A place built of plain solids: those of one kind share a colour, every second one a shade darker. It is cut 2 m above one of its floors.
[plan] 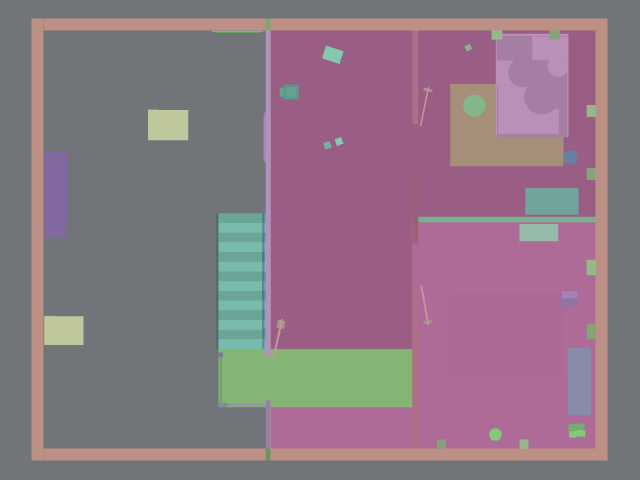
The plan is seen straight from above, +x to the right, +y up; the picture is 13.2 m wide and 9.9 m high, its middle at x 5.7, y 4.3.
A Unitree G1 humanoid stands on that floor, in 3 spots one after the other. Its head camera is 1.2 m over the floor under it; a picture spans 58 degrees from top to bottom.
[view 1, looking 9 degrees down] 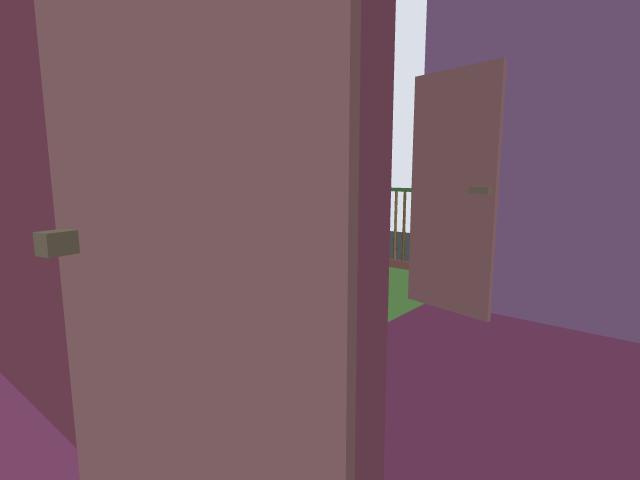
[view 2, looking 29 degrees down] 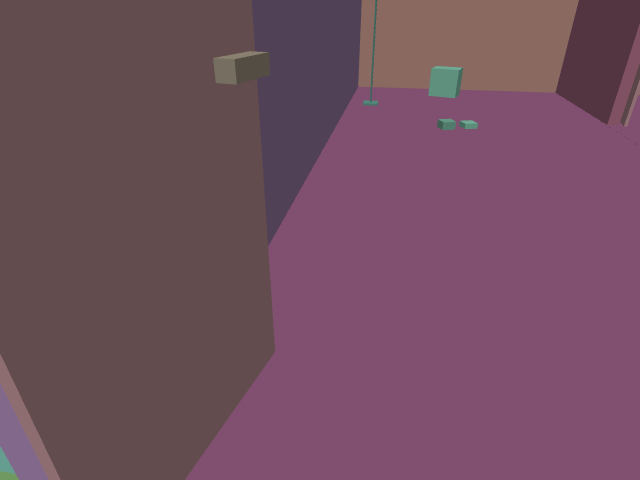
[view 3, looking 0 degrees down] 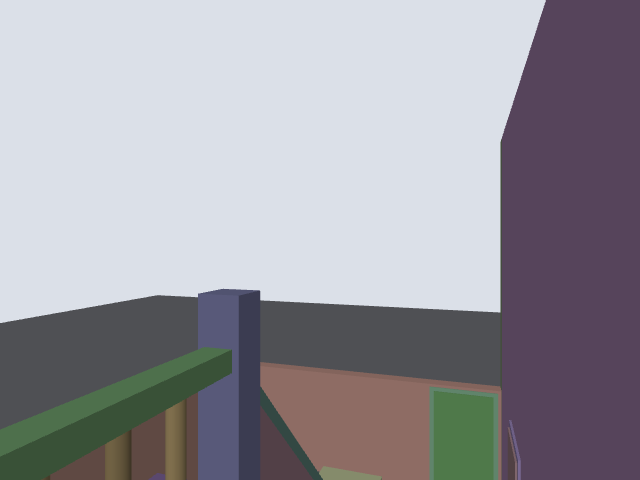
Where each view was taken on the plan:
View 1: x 8.37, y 3.78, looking -140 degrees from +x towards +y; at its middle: doorleaf_door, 0.73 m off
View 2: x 5.33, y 1.45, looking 100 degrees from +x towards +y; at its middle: upper_floor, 2.48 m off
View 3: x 4.09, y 1.20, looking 109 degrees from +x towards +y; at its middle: nothing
